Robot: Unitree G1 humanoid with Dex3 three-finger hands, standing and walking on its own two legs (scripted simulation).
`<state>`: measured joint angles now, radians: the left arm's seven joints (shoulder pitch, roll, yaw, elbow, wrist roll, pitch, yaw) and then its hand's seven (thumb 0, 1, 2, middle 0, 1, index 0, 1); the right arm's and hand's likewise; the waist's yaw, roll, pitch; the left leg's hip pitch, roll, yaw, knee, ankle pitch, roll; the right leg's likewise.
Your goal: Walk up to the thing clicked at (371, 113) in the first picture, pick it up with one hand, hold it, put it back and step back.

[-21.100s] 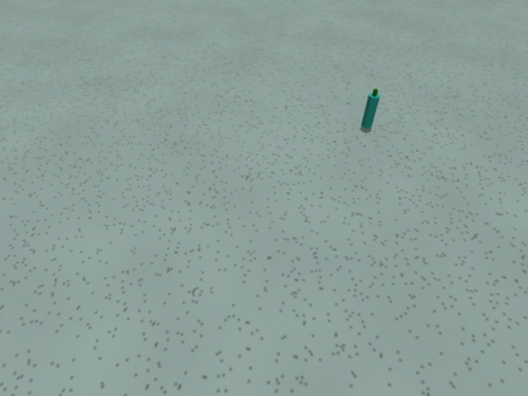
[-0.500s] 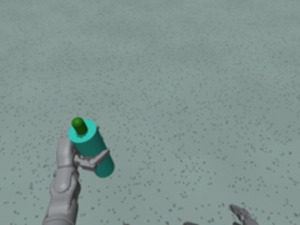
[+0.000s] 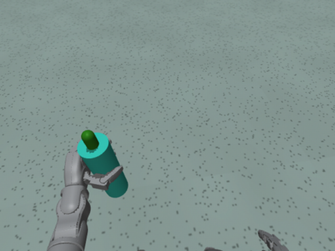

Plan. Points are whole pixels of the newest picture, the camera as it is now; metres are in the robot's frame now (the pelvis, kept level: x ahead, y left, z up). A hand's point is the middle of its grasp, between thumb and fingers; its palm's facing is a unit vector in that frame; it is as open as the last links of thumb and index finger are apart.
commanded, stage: hold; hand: left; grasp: from the side
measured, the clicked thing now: (104, 165) +0.32 +0.17 +0.02
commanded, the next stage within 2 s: crouch in 0.66 s
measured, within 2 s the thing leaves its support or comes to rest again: neither
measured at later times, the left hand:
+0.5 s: hand (103, 161) +0.33 +0.17 +0.03, palm faces +0.13 -0.99 -0.03, open 9.5 cm
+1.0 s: hand (104, 163) +0.33 +0.17 +0.02, palm faces +0.15 -0.99 -0.02, open 9.5 cm
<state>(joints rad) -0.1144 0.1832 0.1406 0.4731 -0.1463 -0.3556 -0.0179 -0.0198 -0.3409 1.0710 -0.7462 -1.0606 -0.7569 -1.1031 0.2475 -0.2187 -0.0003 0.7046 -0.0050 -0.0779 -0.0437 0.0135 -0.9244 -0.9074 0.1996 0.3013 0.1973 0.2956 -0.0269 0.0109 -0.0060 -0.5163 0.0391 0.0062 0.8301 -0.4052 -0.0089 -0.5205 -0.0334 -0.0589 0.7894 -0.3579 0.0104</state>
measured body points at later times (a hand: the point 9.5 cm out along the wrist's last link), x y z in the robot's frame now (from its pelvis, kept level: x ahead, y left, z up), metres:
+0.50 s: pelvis +0.00 +0.00 +0.00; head +0.04 +0.01 +0.45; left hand +0.31 +0.22 +0.04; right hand +0.12 -0.25 -0.11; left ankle +0.01 +0.12 -0.70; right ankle +0.03 -0.13 -0.70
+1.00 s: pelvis +0.00 +0.00 -0.01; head +0.05 +0.01 +0.44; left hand +0.32 +0.23 +0.02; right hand +0.11 -0.25 -0.12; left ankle +0.01 +0.12 -0.70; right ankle +0.03 -0.13 -0.70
